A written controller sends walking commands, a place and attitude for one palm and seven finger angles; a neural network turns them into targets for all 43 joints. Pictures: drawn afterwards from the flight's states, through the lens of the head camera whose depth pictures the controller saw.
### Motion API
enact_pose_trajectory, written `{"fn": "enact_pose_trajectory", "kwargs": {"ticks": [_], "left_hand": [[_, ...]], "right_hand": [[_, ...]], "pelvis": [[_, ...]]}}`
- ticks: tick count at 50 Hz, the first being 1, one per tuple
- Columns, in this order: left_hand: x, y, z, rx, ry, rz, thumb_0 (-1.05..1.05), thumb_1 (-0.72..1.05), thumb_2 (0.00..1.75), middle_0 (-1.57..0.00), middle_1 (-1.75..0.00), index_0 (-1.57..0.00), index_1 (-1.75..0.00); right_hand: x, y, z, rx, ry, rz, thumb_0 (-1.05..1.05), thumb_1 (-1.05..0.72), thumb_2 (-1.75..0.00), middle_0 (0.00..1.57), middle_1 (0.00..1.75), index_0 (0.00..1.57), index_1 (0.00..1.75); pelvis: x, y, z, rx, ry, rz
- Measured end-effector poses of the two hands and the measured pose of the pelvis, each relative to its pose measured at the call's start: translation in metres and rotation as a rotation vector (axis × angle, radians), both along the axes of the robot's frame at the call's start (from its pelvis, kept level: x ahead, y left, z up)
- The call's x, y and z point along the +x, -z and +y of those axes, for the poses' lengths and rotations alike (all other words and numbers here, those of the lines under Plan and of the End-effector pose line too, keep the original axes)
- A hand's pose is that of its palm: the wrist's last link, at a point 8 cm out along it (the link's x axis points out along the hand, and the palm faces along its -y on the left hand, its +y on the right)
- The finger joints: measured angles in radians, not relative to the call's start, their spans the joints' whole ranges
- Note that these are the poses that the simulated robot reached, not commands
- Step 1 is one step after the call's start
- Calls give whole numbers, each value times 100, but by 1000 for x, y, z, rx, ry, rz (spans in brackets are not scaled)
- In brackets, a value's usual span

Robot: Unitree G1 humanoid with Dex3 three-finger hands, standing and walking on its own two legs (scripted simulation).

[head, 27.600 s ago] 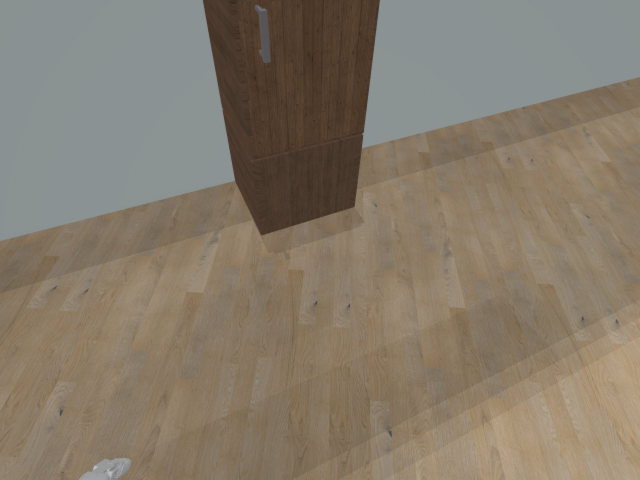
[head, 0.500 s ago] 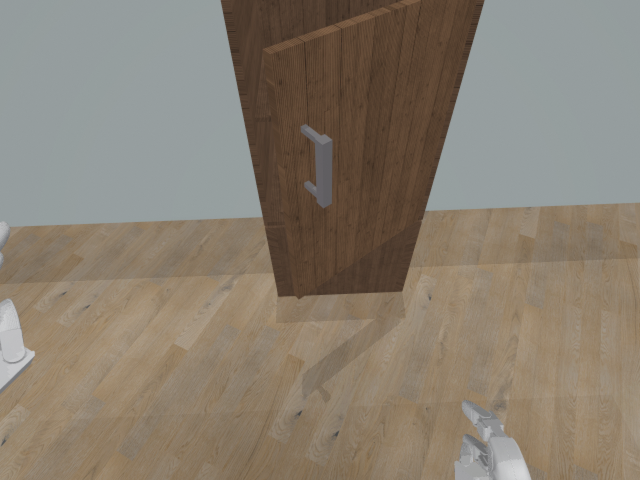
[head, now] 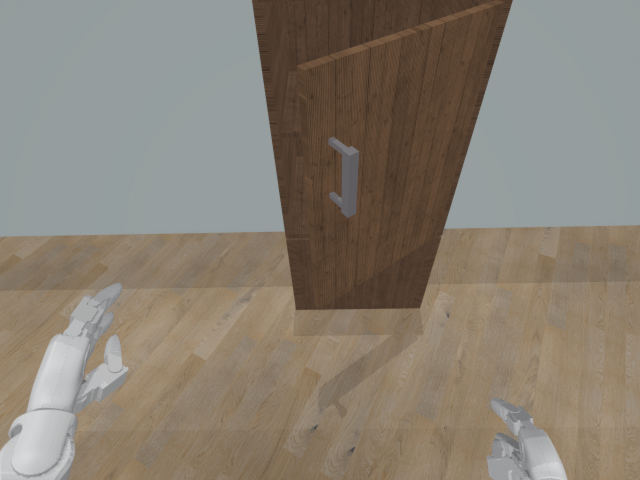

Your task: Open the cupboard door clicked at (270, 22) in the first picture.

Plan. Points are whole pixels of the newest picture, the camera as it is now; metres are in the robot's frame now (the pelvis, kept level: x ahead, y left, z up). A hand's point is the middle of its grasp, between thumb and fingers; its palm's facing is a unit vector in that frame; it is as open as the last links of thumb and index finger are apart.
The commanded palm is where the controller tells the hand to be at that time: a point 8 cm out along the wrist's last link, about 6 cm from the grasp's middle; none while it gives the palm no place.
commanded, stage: let the arm hang, fingers relaxed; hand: left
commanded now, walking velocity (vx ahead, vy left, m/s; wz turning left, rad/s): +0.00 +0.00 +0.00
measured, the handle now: (342, 178) +0.56 +0.00 +0.07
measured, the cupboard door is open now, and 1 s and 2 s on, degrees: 36 36 36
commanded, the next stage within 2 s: look to check the result in 1.00 s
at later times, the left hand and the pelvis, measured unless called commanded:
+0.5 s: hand out of the picture -0.09 +0.18 -0.17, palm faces +0.07 -0.98 -0.21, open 7.3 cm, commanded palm none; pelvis -0.03 +0.00 +0.00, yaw +1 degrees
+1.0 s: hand out of the picture -0.02 +0.17 -0.17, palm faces +0.08 -0.98 -0.17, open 7.3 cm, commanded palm none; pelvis -0.01 +0.01 +0.01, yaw +1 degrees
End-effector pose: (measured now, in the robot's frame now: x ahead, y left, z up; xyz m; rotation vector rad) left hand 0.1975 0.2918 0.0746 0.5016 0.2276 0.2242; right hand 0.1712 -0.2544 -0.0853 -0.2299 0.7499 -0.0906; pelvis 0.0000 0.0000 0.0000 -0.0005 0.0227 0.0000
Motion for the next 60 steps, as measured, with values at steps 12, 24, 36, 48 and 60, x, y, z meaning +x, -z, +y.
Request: {"fn": "enact_pose_trajectory", "kwargs": {"ticks": [12,24,36,48,60], "left_hand": [[-194,218,-74,-406,-232,1019,1,96,90,-20,-30,-21,-30],[-293,210,-67,-421,-396,1235,0,93,90,-20,-30,-20,-30],[-251,213,-70,-432,-350,1129,0,91,90,-19,-29,-20,-30],[-228,215,-76,-447,-326,1107,1,92,90,-20,-30,-20,-30],[-227,214,-79,-454,-341,1143,0,91,90,-20,-30,-20,-30]], "right_hand": [[-143,40,-1,-34,71,505,0,-90,-90,20,30,20,29],[-231,58,38,58,116,741,0,-90,-90,20,30,20,29],[-227,63,67,121,128,704,0,-90,-90,20,30,20,29],[-204,58,58,93,138,670,0,-90,-90,20,30,20,29],[-184,57,52,74,126,671,0,-90,-90,20,30,20,29]], "pelvis": [[-24,-1,-8,8,-16,-43],[-31,-5,0,-8,-26,-50],[-26,-5,7,2,-18,-46],[-14,-7,6,4,-18,-42],[-1,-8,6,3,-22,-45]]}}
